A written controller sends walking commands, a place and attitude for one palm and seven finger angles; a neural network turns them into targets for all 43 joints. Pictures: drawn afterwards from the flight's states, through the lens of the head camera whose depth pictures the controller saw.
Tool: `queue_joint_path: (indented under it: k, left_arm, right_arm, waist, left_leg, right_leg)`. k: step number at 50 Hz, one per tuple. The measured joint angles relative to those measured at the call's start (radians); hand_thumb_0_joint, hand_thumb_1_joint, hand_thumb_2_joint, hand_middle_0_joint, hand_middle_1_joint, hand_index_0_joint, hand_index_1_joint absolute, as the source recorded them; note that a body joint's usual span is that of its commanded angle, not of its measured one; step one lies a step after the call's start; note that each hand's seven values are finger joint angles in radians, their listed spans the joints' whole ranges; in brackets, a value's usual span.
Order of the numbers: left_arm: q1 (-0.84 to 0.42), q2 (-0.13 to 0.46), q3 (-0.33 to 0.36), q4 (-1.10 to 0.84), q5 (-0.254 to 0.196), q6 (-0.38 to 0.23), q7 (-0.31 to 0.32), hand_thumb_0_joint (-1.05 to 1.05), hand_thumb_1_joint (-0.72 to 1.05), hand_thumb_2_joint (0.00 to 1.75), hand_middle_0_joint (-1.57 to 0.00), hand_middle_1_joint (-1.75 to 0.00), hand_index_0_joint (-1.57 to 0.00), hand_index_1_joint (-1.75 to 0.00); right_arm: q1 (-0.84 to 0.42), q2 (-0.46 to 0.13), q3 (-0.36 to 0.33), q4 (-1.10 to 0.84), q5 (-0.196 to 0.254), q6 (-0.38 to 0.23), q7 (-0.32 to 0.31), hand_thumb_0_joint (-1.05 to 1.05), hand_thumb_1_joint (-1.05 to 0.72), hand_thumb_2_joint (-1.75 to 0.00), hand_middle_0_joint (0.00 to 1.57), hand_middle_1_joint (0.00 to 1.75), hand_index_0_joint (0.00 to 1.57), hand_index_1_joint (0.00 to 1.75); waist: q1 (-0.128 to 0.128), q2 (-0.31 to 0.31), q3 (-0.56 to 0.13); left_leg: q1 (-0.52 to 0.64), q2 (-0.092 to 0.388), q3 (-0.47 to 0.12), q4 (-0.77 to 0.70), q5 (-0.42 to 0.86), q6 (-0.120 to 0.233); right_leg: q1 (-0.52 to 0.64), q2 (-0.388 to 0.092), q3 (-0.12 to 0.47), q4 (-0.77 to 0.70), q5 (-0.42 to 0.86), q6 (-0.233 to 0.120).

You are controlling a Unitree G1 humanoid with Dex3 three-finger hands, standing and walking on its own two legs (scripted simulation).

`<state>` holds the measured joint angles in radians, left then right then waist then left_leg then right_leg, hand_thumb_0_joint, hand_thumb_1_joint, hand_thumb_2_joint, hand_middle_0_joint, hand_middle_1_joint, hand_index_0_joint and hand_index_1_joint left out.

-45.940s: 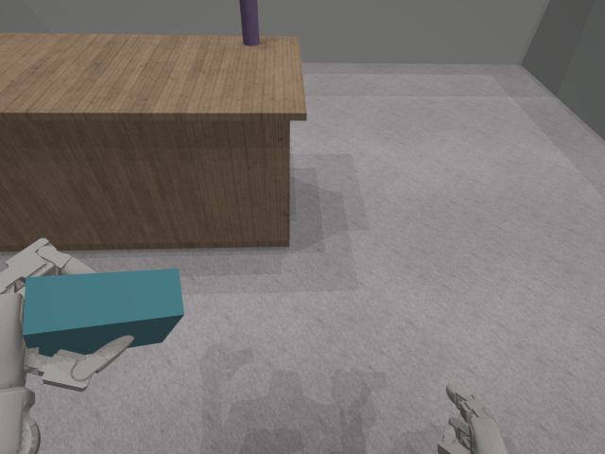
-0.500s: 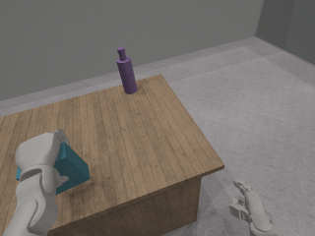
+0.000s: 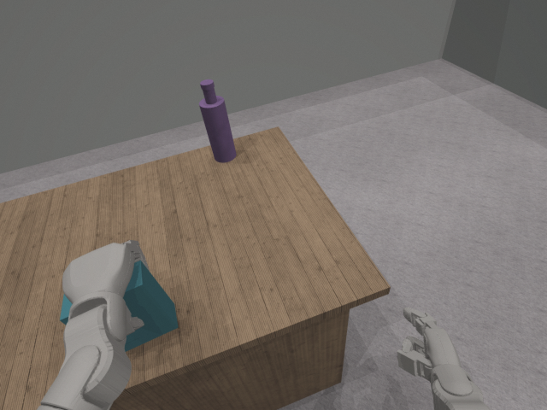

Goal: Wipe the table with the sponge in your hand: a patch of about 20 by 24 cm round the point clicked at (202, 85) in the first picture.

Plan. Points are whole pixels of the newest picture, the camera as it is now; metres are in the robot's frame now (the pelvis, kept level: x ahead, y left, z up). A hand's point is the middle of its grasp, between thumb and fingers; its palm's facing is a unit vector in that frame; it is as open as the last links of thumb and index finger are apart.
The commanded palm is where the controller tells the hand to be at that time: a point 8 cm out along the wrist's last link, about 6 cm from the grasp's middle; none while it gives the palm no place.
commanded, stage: move the sponge above the wiping area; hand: left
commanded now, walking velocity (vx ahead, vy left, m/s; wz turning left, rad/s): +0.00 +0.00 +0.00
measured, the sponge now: (131, 317) +0.23 +0.27 +0.01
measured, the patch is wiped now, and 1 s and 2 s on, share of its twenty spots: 0.00 0.00 0.00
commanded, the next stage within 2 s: none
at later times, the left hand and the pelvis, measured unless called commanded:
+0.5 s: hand (147, 297) +0.25 +0.25 +0.04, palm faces -0.10 -0.16 -0.98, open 9.4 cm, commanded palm +0.24 +0.24 +0.13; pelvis +0.01 +0.00 +0.00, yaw +0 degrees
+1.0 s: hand (160, 298) +0.25 +0.22 +0.04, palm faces -0.08 -0.16 -0.98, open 9.4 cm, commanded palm +0.23 +0.23 +0.13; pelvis +0.01 -0.01 +0.00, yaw +0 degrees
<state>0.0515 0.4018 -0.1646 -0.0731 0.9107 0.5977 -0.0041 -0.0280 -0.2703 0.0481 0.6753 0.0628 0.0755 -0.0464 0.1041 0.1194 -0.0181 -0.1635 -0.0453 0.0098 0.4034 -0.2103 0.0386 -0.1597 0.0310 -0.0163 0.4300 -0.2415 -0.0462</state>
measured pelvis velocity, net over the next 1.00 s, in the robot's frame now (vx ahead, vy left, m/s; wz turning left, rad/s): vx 0.01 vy -0.01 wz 0.00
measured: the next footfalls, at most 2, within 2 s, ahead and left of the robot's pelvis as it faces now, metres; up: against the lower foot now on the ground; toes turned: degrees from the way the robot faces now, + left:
none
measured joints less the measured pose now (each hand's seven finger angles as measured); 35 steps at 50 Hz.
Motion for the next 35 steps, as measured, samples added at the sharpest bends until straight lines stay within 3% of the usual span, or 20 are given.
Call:
queue_joint_path:
  k: [4, 9, 11, 14, 20, 22, 25, 30, 32, 35]
  left_arm:
    - [0.003, -0.001, -0.042, 0.014, 0.015, -0.078, -0.024, 0.0, -0.47, 1.07, -0.81, -1.41, -0.82, -1.41]
    - [-0.011, 0.013, -0.021, 0.017, 0.044, -0.193, 0.042, 0.0, -0.47, 1.07, -0.81, -1.4, -0.82, -1.4]
    - [-0.021, 0.016, -0.002, 0.022, 0.047, -0.189, 0.074, 0.0, -0.47, 1.07, -0.81, -1.4, -0.82, -1.4]
    - [-0.037, 0.01, 0.029, 0.038, 0.034, -0.136, 0.103, 0.0, -0.47, 1.07, -0.81, -1.41, -0.82, -1.41]
    - [-0.027, -0.014, 0.011, 0.058, 0.006, -0.009, 0.049, 0.0, -0.47, 1.07, -0.81, -1.41, -0.82, -1.41]
    - [-0.021, -0.023, -0.016, 0.064, 0.008, -0.013, 0.021, 0.0, -0.47, 1.07, -0.81, -1.41, -0.81, -1.41]
    - [-0.016, -0.031, -0.048, 0.067, 0.016, -0.07, 0.003, 0.0, -0.47, 1.07, -0.81, -1.41, -0.82, -1.41]
    - [-0.033, -0.032, -0.06, 0.074, 0.056, -0.179, 0.063, 0.0, -0.47, 1.07, -0.81, -1.41, -0.82, -1.41]
    - [-0.044, -0.029, -0.048, 0.078, 0.064, -0.183, 0.1, 0.0, -0.47, 1.07, -0.81, -1.4, -0.82, -1.41]
    - [-0.063, -0.027, -0.018, 0.086, 0.052, -0.138, 0.137, 0.0, -0.47, 1.07, -0.81, -1.4, -0.82, -1.41]
  right_arm:
    - [0.008, -0.006, -0.008, -0.003, -0.014, -0.012, -0.018, 0.02, -0.9, -0.9, 0.2, 0.3, 0.2, 0.3]
    - [0.02, 0.017, -0.015, 0.018, -0.025, -0.038, -0.028, 0.02, -0.9, -0.9, 0.2, 0.3, 0.2, 0.3]
    - [0.022, 0.024, -0.015, 0.024, -0.021, -0.04, -0.022, 0.02, -0.9, -0.9, 0.2, 0.3, 0.2, 0.3]
    - [0.018, 0.027, -0.013, 0.032, -0.012, -0.033, -0.009, 0.02, -0.9, -0.9, 0.2, 0.3, 0.2, 0.3]
    - [0.008, 0.006, -0.011, 0.014, 0.003, -0.003, 0.003, 0.02, -0.9, -0.9, 0.2, 0.3, 0.2, 0.3]
    - [0.009, -0.001, -0.013, 0.005, 0.001, -0.001, -0.001, 0.02, -0.9, -0.9, 0.2, 0.3, 0.2, 0.3]
    - [0.013, -0.003, -0.017, 0.0, -0.009, -0.009, -0.012, 0.02, -0.9, -0.9, 0.2, 0.3, 0.2, 0.3]
    - [0.024, 0.016, -0.025, 0.016, -0.021, -0.032, -0.02, 0.02, -0.9, -0.9, 0.2, 0.3, 0.2, 0.3]
    - [0.025, 0.025, -0.024, 0.024, -0.019, -0.034, -0.017, 0.02, -0.9, -0.9, 0.2, 0.3, 0.2, 0.3]
    - [0.02, 0.031, -0.02, 0.035, -0.01, -0.028, -0.006, 0.02, -0.9, -0.9, 0.2, 0.3, 0.2, 0.3]
  waist:
    - [0.014, -0.013, 0.016]
    - [0.027, -0.035, 0.014]
    - [0.023, -0.037, 0.006]
    - [0.013, -0.031, -0.005]
    - [-0.009, -0.009, -0.015]
    - [-0.009, -0.008, -0.012]
    - [0.0, -0.016, -0.002]
    - [0.016, -0.035, 0.001]
    - [0.015, -0.038, -0.004]
    - [0.009, -0.033, -0.013]
  left_leg:
    - [-0.005, 0.0, -0.005, 0.011, -0.005, 0.0]
    - [-0.001, 0.011, 0.0, 0.015, -0.015, -0.008]
    - [0.001, 0.015, 0.003, 0.013, -0.017, -0.011]
    - [0.002, 0.016, 0.005, 0.008, -0.017, -0.012]
    - [-0.007, 0.008, 0.001, 0.006, -0.013, -0.007]
    - [-0.013, 0.005, -0.003, 0.01, -0.013, -0.005]
    - [-0.018, 0.004, -0.005, 0.017, -0.015, -0.004]
    - [-0.02, 0.011, 0.0, 0.025, -0.021, -0.009]
    - [-0.018, 0.014, 0.003, 0.024, -0.022, -0.012]
    - [-0.01, 0.016, 0.007, 0.016, -0.021, -0.014]
  right_leg:
    - [-0.004, 0.0, -0.005, 0.01, -0.007, -0.002]
    - [0.002, 0.012, 0.001, 0.003, -0.006, -0.011]
    - [0.004, 0.015, 0.004, -0.002, -0.005, -0.012]
    - [0.005, 0.017, 0.007, -0.006, -0.004, -0.012]
    - [-0.006, 0.009, 0.003, -0.001, -0.008, -0.006]
    - [-0.011, 0.006, -0.001, 0.006, -0.011, -0.005]
    - [-0.016, 0.005, -0.003, 0.014, -0.014, -0.006]
    - [-0.019, 0.012, 0.002, 0.018, -0.015, -0.012]
    - [-0.017, 0.015, 0.005, 0.016, -0.014, -0.014]
    - [-0.012, 0.017, 0.01, 0.01, -0.011, -0.014]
